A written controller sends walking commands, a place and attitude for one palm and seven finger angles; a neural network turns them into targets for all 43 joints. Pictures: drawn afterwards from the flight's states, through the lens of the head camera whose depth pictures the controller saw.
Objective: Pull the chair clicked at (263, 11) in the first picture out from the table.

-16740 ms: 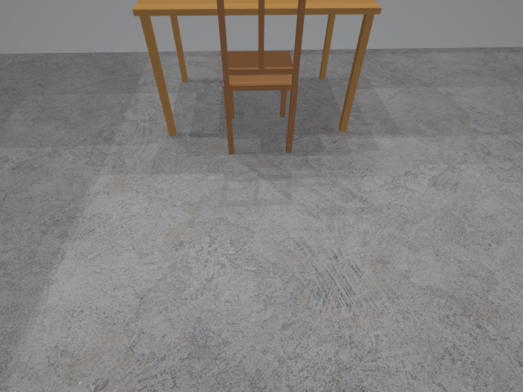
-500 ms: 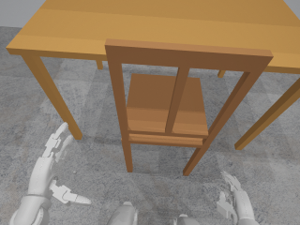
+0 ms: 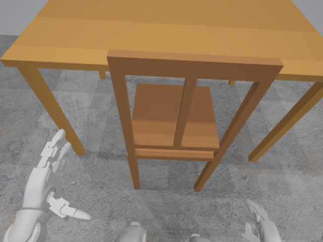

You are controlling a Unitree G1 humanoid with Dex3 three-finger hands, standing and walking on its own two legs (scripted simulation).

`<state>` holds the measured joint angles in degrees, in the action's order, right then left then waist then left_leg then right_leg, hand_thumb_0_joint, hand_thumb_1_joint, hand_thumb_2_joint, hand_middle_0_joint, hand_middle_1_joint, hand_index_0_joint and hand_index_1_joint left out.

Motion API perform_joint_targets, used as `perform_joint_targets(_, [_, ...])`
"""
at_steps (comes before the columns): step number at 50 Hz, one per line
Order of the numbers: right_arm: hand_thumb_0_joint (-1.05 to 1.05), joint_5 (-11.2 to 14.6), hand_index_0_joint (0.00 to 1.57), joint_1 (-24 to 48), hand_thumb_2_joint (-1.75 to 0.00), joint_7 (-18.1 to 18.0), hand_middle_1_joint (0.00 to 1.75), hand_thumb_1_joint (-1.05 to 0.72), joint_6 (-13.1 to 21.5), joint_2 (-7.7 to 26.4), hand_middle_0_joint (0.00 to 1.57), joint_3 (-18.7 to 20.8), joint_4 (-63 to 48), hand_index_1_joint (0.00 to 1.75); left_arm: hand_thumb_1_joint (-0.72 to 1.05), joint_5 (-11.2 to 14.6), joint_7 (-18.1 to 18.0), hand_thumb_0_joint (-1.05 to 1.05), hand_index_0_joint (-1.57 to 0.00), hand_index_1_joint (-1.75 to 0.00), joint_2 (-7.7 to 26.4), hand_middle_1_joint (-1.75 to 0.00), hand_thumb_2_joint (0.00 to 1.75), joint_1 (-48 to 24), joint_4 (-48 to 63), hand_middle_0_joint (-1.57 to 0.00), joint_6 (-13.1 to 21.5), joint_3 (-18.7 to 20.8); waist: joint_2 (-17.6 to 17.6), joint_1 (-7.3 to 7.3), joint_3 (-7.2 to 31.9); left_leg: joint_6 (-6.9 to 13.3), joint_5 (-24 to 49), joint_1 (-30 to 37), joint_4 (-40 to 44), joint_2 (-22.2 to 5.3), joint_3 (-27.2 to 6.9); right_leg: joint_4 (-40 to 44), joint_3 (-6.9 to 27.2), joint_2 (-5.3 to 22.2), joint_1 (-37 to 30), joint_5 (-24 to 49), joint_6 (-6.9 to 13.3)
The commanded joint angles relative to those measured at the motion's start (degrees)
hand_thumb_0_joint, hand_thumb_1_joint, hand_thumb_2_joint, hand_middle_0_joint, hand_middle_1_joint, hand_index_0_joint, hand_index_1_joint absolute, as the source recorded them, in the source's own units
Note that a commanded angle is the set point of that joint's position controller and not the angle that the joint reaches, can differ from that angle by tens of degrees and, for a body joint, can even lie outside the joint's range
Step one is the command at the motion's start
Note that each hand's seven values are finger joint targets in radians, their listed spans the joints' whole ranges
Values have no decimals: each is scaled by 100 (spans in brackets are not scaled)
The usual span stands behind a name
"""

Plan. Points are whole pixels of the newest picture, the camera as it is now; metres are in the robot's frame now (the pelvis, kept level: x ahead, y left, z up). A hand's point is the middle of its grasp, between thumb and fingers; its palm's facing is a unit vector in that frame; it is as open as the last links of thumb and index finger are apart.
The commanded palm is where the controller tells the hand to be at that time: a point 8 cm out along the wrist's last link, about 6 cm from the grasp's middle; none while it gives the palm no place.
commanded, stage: raise the hand toward the chair's back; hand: left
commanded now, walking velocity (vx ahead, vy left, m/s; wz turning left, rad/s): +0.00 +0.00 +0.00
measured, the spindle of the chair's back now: (182, 117) +0.47 -0.04 +0.00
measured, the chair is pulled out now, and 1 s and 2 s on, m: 0.00 0.00 0.00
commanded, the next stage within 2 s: aim the fingers beside a spindle in 0.24 s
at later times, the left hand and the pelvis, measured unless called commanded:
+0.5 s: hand (86, 180) +0.25 +0.19 +0.03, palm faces +0.00 -1.00 -0.04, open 16.9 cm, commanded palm +0.23 +0.24 +0.03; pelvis +0.01 -0.02 -0.01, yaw +0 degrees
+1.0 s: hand (103, 170) +0.28 +0.16 +0.01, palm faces -0.02 -1.00 -0.04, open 16.9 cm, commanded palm +0.27 +0.21 +0.01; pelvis +0.00 -0.02 -0.02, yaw +0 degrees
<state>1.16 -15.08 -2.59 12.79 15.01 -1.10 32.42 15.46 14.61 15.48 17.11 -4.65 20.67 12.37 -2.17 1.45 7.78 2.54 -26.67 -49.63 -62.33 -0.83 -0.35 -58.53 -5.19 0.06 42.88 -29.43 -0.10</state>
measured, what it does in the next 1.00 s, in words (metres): stands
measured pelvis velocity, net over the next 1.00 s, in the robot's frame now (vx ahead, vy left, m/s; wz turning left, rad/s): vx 0.00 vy -0.02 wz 0.00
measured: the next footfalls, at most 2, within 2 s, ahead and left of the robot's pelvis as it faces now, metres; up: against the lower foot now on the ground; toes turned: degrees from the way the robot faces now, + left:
none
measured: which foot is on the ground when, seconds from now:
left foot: down 0.00-1.00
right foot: down 0.00-1.00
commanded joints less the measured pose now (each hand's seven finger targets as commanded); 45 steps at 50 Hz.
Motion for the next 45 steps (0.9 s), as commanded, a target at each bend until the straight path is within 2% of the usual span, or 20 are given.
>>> perform_joint_targets(1, [0, 7, 20, 326, -90, -40, 30, -90, 270, 796, 20, 323, -820, 30, -50, 65, -21, 0, -6, -8, 709, -8, 30, -541, 894, -6, 450, 392, -299, 10, 942, -202, 1031, 1329, 1021, -52, -505, 689, 80, -67, 158, 816, 191])
perform_joint_targets(4, [0, 25, 20, 286, -90, -53, 30, -90, 252, 819, 20, 335, -864, 30, -50, 96, 125, 0, -6, -8, 767, -8, 30, -488, 900, -6, 378, 404, -121, 0, 1162, -163, 1172, 1314, 965, -32, -436, 716, 125, -71, -59, 1011, 184])
perform_joint_targets(7, [0, 32, 20, 293, -90, -70, 30, -90, 268, 797, 20, 345, -904, 30, -50, 178, 202, 0, -6, -8, 830, -8, 30, -511, 1250, -6, 394, 441, -266, -47, 1505, -147, 1508, 1495, 879, -7, -370, 712, 189, -54, -263, 1330, 181])
perform_joint_targets(8, [0, 15, 20, 280, -90, -70, 30, -90, 262, 784, 20, 345, -874, 30, -50, 178, 175, 0, -6, -8, 925, -8, 30, -462, 1196, -6, 382, 550, -205, -48, 1517, -136, 1554, 1461, 831, -6, -353, 711, 207, -74, -293, 1400, 175])
perform_joint_targets(10, [0, 14, 20, 298, -90, -61, 30, -90, 263, 747, 20, 329, -860, 30, -50, 184, 129, 0, -6, -8, 862, -8, 30, -499, 1323, -6, 434, 501, -312, -39, 1466, -153, 1616, 1493, 830, -14, -375, 667, 178, -72, -237, 1417, 179])
perform_joint_targets(13, [0, 9, 20, 314, -90, -65, 30, -90, 233, 736, 20, 334, -789, 30, -50, 184, 80, 0, -6, -8, 806, -8, 30, -526, 1070, -6, 455, 525, -17, 26, 1220, -125, 1492, 1268, 748, -6, -346, 682, 189, -87, -154, 1413, 166])
perform_joint_targets(16, [0, 22, 20, 331, -90, -59, 30, -90, 218, 750, 20, 327, -797, 30, -50, 155, 143, 0, -6, -8, 710, -8, 30, -544, 913, -6, 423, 431, -208, 31, 1150, -137, 1438, 1241, 745, -2, -315, 657, 193, -64, -77, 1377, 173])
perform_joint_targets(18, [0, 30, 20, 331, -90, -68, 30, -90, 207, 755, 20, 340, -806, 30, -50, 152, 200, 0, -6, -8, 735, -8, 30, -489, 823, -6, 369, 430, -76, 33, 1186, -124, 1440, 1195, 722, 8, -304, 657, 209, -67, -132, 1412, 169])
perform_joint_targets(20, [0, 38, 20, 338, -90, -58, 30, -90, 212, 759, 20, 340, -866, 30, -50, 165, 256, 0, -6, -8, 546, -8, 30, -515, 910, -6, 340, 204, -33, 49, 1301, -110, 1491, 1244, 697, 14, -292, 641, 215, -52, -133, 1483, 149])
perform_joint_targets(23, [0, 12, 20, 325, -90, -74, 30, -90, 195, 769, 20, 341, -823, 30, -50, 186, 241, 0, -6, -8, 718, -8, 30, -676, 847, -6, 344, 379, 40, 45, 1310, -104, 1480, 1101, 596, 20, -276, 614, 257, -59, -138, 1530, 148])
perform_joint_targets(26, [0, 0, 20, 313, -90, -75, 30, -90, 207, 755, 20, 330, -795, 30, -50, 143, 162, 0, -6, -8, 745, -8, 30, -1014, 863, -6, 470, 390, 7, 67, 1319, -109, 1326, 1016, 542, 17, -282, 564, 275, -47, -4, 1334, 156])
perform_joint_targets(27, [0, -2, 20, 307, -90, -77, 30, -90, 212, 749, 20, 332, -779, 30, -50, 131, 139, 0, -6, -8, 748, -8, 30, -1090, 877, -6, 525, 400, -109, 53, 1358, -114, 1382, 1033, 511, 19, -272, 522, 285, -38, 7, 1384, 168])
perform_joint_targets(28, [0, -16, 20, 307, -90, -70, 30, -90, 205, 753, 20, 344, -779, 30, -50, 121, 99, 0, -6, -8, 863, -8, 30, -985, 835, -6, 540, 524, -56, 0, 1421, -107, 1392, 978, 483, 15, -271, 499, 303, -51, -29, 1389, 170])
perform_joint_targets(34, [0, -1, 20, 315, -90, -18, 30, -90, 175, 741, 20, 348, -810, 30, -50, 59, 80, 0, -6, -8, 641, -8, 30, -1044, 779, -6, 520, 259, -284, 4, 1634, -109, 1513, 1090, 458, 18, -250, 418, 297, -26, 22, 1487, 170])
perform_joint_targets(36, [0, 11, 20, 302, -90, -12, 30, -90, 158, 754, 20, 356, -838, 30, -50, 61, 69, 0, -6, -8, 517, -8, 30, -920, 711, -6, 460, 127, -107, 23, 1611, -106, 1461, 1056, 475, 8, -257, 442, 281, -25, 36, 1441, 158])
perform_joint_targets(38, [0, 9, 20, 308, -90, -24, 30, -90, 126, 769, 20, 344, -814, 30, -50, 29, 28, 0, -6, -8, 498, -8, 30, -1160, 525, -6, 407, 72, 127, 109, 1384, -92, 1200, 828, 447, 3, -268, 462, 283, -39, 172, 1226, 143])
perform_joint_targets(39, [0, 8, 20, 307, -90, -32, 30, -90, 108, 783, 20, 348, -799, 30, -50, 15, -15, 0, -6, -8, 583, -8, 30, -1282, 509, -6, 417, 160, 136, 103, 1357, -91, 1098, 737, 431, 6, -261, 469, 301, -31, 211, 1119, 143])
perform_joint_targets(40, [0, 11, 20, 315, -90, -31, 30, -90, 109, 781, 20, 336, -815, 30, -50, -10, -39, 0, -6, -8, 483, -8, 30, -1400, 495, -6, 436, 40, 61, 119, 1315, -97, 1025, 738, 436, 7, -273, 447, 296, -26, 290, 1026, 152])
perform_joint_targets(43, [0, -15, 20, 298, -90, -44, 30, -90, 97, 795, 20, 347, -801, 30, -50, -80, -188, 0, -6, -8, 628, -8, 30, -1628, 482, -6, 514, 164, 88, 93, 1425, -92, 957, 702, 381, -3, -287, 382, 300, -35, 378, 914, 161])
perform_joint_targets(45, [0, -26, 20, 287, -90, -20, 30, -90, 94, 764, 20, 342, -797, 30, -50, -113, -263, 0, -6, -8, 571, -8, 30, -1777, 582, -6, 593, 113, -121, 60, 1592, -106, 1071, 824, 381, 6, -295, 328, 303, -23, 348, 1007, 184])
